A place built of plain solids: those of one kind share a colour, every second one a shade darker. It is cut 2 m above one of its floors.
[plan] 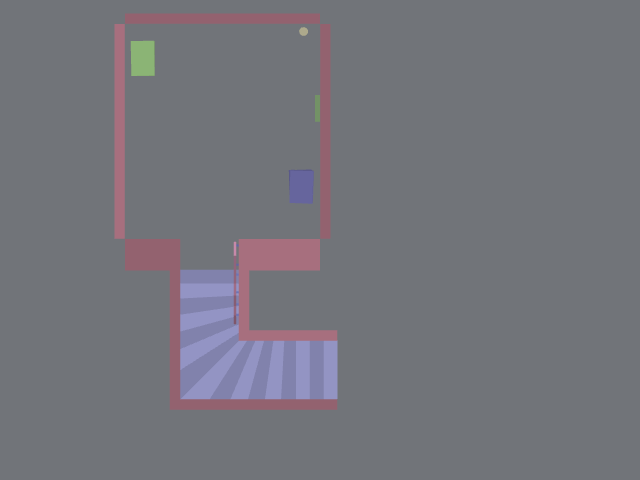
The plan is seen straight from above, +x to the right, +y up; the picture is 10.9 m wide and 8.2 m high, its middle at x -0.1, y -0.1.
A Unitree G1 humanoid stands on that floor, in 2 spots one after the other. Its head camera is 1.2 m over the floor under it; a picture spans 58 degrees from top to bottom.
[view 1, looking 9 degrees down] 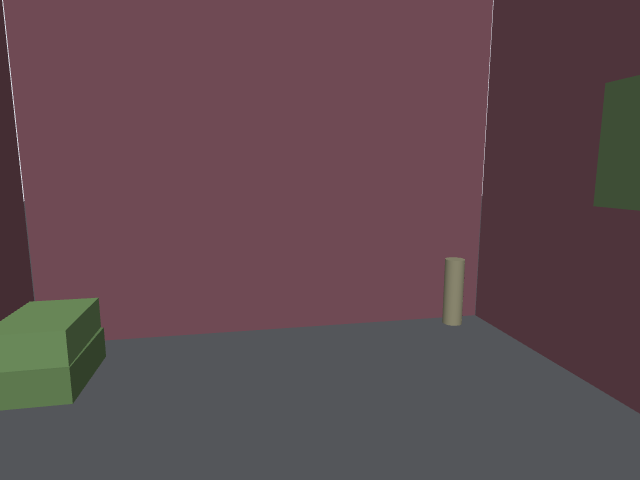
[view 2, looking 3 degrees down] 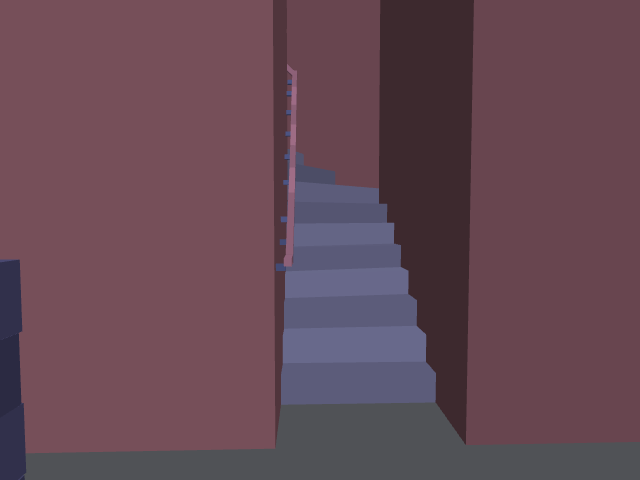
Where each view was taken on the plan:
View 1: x -2.06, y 0.39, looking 79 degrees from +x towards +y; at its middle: wall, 3.30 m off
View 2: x -1.64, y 2.11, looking -92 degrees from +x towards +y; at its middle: tread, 3.78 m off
